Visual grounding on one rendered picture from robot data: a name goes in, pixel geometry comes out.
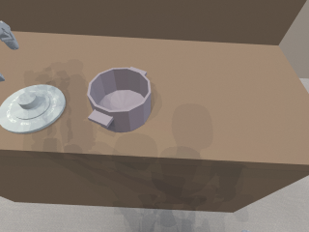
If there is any lid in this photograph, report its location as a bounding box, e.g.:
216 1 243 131
0 84 66 134

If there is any table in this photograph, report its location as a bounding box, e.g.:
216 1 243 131
0 0 309 213

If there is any robot left hand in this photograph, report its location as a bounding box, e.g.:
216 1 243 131
0 20 19 82

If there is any knob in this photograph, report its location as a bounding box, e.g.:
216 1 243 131
16 92 40 109

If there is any pot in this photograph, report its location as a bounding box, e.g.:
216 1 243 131
87 67 152 132

